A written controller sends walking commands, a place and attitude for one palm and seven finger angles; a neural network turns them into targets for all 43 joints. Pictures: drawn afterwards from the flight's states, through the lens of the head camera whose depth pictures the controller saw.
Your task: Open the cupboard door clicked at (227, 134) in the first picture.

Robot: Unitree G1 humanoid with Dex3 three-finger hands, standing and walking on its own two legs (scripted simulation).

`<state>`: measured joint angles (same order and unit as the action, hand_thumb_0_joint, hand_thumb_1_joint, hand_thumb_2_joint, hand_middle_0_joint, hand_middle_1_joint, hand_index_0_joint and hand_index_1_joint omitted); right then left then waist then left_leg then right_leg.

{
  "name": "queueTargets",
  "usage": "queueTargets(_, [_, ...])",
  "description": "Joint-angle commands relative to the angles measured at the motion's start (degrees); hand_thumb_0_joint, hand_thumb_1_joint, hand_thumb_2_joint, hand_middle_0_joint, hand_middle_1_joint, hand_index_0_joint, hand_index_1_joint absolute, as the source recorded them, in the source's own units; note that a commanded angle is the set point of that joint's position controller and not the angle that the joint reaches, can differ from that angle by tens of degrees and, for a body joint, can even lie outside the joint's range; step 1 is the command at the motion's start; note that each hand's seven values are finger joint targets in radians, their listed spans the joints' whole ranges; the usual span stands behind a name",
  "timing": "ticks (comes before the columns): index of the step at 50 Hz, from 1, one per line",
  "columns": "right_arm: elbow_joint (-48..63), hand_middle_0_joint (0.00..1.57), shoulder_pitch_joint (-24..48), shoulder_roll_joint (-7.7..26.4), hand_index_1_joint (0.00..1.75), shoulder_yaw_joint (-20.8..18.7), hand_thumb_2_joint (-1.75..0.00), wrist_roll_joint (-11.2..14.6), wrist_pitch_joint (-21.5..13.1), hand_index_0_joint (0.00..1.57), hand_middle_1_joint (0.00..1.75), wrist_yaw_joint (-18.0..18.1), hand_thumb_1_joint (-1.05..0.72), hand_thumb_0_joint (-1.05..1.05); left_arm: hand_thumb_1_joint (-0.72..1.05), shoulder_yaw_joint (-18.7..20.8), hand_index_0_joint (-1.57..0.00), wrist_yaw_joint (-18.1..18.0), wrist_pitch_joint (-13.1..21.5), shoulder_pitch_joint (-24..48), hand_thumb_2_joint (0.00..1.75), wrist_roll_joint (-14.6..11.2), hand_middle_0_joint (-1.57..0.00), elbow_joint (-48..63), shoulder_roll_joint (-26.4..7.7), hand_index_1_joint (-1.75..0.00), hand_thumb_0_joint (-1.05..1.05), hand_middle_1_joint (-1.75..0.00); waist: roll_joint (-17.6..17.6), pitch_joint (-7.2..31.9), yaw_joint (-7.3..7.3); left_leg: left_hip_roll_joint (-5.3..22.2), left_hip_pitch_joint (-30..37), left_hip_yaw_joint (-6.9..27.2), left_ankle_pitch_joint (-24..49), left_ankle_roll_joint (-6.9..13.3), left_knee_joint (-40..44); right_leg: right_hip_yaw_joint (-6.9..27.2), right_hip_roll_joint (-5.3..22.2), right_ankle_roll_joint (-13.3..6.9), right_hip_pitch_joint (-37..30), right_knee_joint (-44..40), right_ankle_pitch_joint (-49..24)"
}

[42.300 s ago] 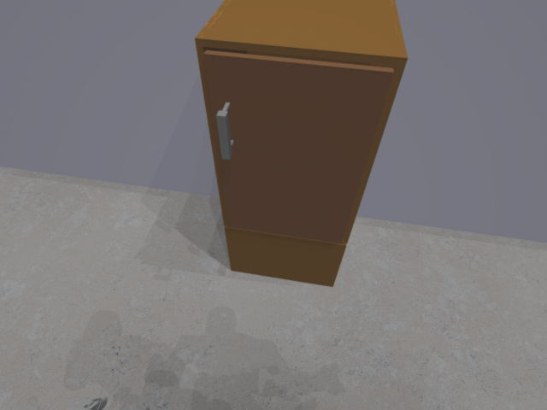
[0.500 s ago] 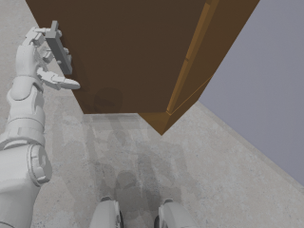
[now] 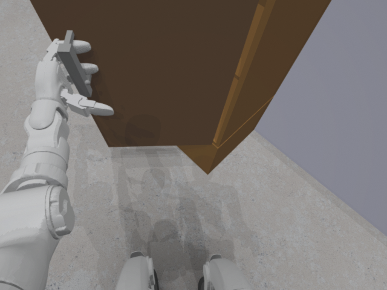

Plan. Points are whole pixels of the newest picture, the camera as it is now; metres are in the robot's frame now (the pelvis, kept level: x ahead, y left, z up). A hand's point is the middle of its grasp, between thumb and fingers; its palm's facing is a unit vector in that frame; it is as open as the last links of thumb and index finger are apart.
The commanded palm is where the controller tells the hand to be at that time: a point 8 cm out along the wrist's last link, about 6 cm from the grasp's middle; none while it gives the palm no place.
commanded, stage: slide the fingers in behind the handle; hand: left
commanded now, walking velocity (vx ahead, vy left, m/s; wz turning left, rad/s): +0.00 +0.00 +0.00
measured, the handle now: (78, 65) +0.56 +0.19 +0.08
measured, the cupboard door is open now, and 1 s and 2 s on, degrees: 48 49 84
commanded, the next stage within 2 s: close the thumb around the handle in 0.24 s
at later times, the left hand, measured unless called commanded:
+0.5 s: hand (87, 83) +0.51 +0.17 +0.08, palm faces -0.01 -1.00 -0.01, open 13.4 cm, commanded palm +0.49 +0.21 +0.08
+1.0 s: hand (87, 82) +0.51 +0.17 +0.08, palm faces -0.02 -1.00 -0.01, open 5.5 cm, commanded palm +0.49 +0.22 +0.08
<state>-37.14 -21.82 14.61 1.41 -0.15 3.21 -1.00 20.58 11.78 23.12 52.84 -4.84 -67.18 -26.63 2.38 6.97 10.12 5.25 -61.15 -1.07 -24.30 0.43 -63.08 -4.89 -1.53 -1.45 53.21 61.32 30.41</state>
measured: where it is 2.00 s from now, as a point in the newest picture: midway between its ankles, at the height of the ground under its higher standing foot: outside the picture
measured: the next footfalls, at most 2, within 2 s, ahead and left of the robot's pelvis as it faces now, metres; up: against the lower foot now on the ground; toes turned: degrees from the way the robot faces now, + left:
none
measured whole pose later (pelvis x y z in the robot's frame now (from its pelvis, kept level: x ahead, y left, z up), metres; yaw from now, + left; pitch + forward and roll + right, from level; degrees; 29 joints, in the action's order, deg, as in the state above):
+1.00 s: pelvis +0.00 +0.00 +0.00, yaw +0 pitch +23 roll -3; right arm -37.8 -22.5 14.4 1.4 -0.2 3.3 -0.9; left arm 20.5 12.3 23.2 52.0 -5.4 -66.4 -26.1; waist 2.5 7.2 10.0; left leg 5.1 -60.9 -1.2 -24.5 0.7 -62.8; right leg -4.5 -1.6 -1.1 52.9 60.7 30.3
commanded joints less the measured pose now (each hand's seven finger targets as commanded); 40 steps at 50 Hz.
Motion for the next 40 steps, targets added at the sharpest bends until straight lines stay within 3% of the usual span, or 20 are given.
queueTargets(1, [2.2,0.2,-9.7,10.2,0.3,-4.2,-0.9,-0.3,-0.7,0.2,0.3,0.8,-0.9,0.0,-0.5,0.6,-0.3,0.6,5.2,24.7,0.3,-1.2,-0.3,14.0,-11.2,-1.2,0.0,-1.2,7.0,29.7,0.01,-3.2,30.9,3.9,21.1,1.6,3.9,3.2,-2.3,0.5,-3.8,-8.6,-23.6])
queueTargets(4, [2.0,0.2,-9.5,10.3,0.3,-4.1,-0.9,-0.2,-0.6,0.2,0.3,0.8,-0.9,0.0,-0.5,-1.2,-0.3,0.5,4.7,25.4,0.3,-1.1,-0.3,12.4,-9.6,-1.2,0.0,-1.2,4.7,26.3,0.98,-3.2,28.7,4.1,17.9,1.7,4.3,3.1,-2.3,0.6,-2.5,-9.1,-20.8])
queueTargets(9, [1.9,0.2,-9.6,10.3,0.3,-4.1,-0.9,-0.3,-0.7,0.2,0.3,0.9,-0.9,0.0,-0.5,0.1,-0.3,0.3,5.0,24.9,0.3,-1.0,-0.3,12.4,-11.2,-1.2,0.0,-1.2,4.1,27.2,0.42,-3.3,27.9,3.9,18.0,1.8,4.3,3.4,-2.3,0.6,-4.1,-9.0,-21.6])
queueTargets(10, [1.8,0.2,-9.8,10.3,0.3,-4.0,-0.9,-0.3,-0.9,0.2,0.3,1.0,-0.9,0.0,-0.5,-0.2,-0.3,0.3,5.5,26.3,0.3,-1.2,-0.3,13.4,-10.8,-1.2,0.0,-1.2,4.7,27.5,0.77,-3.4,28.5,4.0,18.7,2.0,4.1,3.5,-2.3,0.6,-4.1,-8.9,-22.2])
queueTargets(11, [1.8,0.2,-9.6,10.2,0.3,-4.2,-0.9,-0.3,-0.9,0.2,0.3,1.0,-0.9,0.0,-0.5,0.4,-0.3,0.4,5.6,25.4,0.3,-1.2,-0.3,13.6,-11.3,-1.2,0.0,-1.2,6.0,28.7,0.12,-3.4,29.2,3.7,19.3,1.8,4.0,3.6,-2.2,0.6,-4.4,-8.9,-22.9])
queueTargets(14, [1.7,0.2,-9.4,10.3,0.3,-4.0,-0.9,-0.1,-0.8,0.2,0.3,1.0,-0.9,0.0,-0.5,-0.8,-0.3,0.7,4.9,25.3,0.3,-1.2,-0.3,11.4,-10.2,-1.2,0.0,-1.2,3.8,25.5,1.05,-3.3,27.7,3.9,17.5,1.9,4.3,3.4,-2.3,0.7,-3.3,-9.4,-21.3])
queueTargets(17, [1.7,0.2,-9.5,10.4,0.3,-3.9,-0.9,-0.2,-0.8,0.2,0.3,1.2,-0.9,0.0,-0.5,0.1,-0.3,0.6,4.9,25.8,0.3,-1.0,-0.3,11.8,-11.7,-1.2,0.0,-1.2,5.9,26.8,0.49,-3.3,28.2,3.9,18.0,1.7,4.2,3.4,-2.2,0.6,-3.2,-8.9,-21.3])
queueTargets(20, [1.6,0.2,-9.8,10.2,0.3,-4.1,-0.9,-0.4,-1.0,0.2,0.3,1.1,-0.9,0.0,-0.33,-1.1,-0.31,0.5,5.3,26.6,0.37,-1.4,-0.31,13.3,-9.4,-1.22,0.0,-1.22,6.7,27.8,0.89,-3.2,30.8,4.3,19.9,1.8,4.0,3.1,-2.3,0.4,-2.0,-8.6,-21.8])
queueTargets(23, [1.4,0.2,-9.8,10.6,0.3,-4.0,-0.9,-0.3,-0.7,0.2,0.3,1.1,-0.9,0.0,-0.16,-0.1,-0.32,0.2,4.6,26.4,0.44,-0.9,-0.32,11.0,-11.4,-1.24,0.0,-1.24,4.6,25.9,0.95,-3.2,27.8,4.2,17.9,1.8,4.0,3.3,-2.3,0.7,-2.4,-9.0,-20.7])
queueTargets(25, [1.3,0.2,-10.0,10.4,0.3,-3.9,-0.9,-0.4,-0.9,0.2,0.3,1.1,-0.9,0.0,-0.05,-1.3,-0.33,0.1,4.6,27.9,0.49,-0.9,-0.33,11.2,-9.7,-1.25,0.0,-1.25,5.1,25.6,1.72,-3.2,28.4,4.4,18.1,1.9,3.9,3.1,-2.3,0.5,-1.2,-8.7,-20.4])
queueTargets(27, [1.1,0.2,-10.0,10.7,0.3,-4.0,-0.9,-0.4,-0.8,0.2,0.3,1.2,-0.9,0.0,0.06,-0.3,-0.34,-0.2,4.4,29.0,0.54,-0.7,-0.34,10.7,-11.6,-1.26,0.0,-1.26,5.1,26.0,1.73,-3.1,27.9,4.6,17.2,1.8,3.7,3.2,-2.2,0.6,-0.8,-8.8,-19.3])
queueTargets(30, [1.5,0.2,-10.3,10.7,0.3,-3.9,-0.9,-0.6,-1.1,0.2,0.3,1.2,-0.9,0.0,0.23,1.8,-0.35,0.0,4.8,28.0,0.61,-0.9,-0.35,12.1,-13.7,-1.28,0.0,-1.28,6.1,29.1,0.57,-3.2,28.7,4.3,19.0,1.9,3.4,3.4,-2.3,0.4,-3.1,-8.2,-21.1])
queueTargets(34, [1.6,0.2,-10.0,10.6,0.3,-3.8,-0.9,-0.3,-0.9,0.2,0.3,1.3,-0.9,0.0,0.45,0.5,-0.37,0.3,3.9,28.2,0.71,-0.5,-0.37,10.7,-13.0,-1.3,0.0,-1.3,5.3,26.8,1.34,-3.1,26.8,4.1,17.5,1.9,3.4,3.4,-2.3,0.7,-2.4,-8.6,-20.3])
queueTargets(36, [1.7,0.2,-10.3,10.7,0.3,-3.8,-0.9,-0.4,-1.0,0.2,0.3,1.3,-0.9,0.0,0.56,1.3,-0.38,0.3,4.3,28.1,0.76,-0.8,-0.38,11.9,-13.5,-1.31,0.0,-1.31,6.3,29.3,0.76,-3.1,28.6,4.4,19.3,1.8,3.5,3.3,-2.4,0.6,-2.7,-8.2,-21.3])
queueTargets(40, [1.7,0.2,-10.7,10.5,0.3,-3.9,-0.9,-0.5,-0.9,0.2,0.3,1.2,-0.9,0.0,0.79,1.7,-0.39,0.4,4.4,26.5,0.85,-1.1,-0.39,13.0,-13.3,-1.34,0.0,-1.34,6.5,29.6,0.53,-3.0,30.1,4.4,21.8,1.7,3.6,3.0,-2.5,0.4,-3.5,-8.1,-23.6])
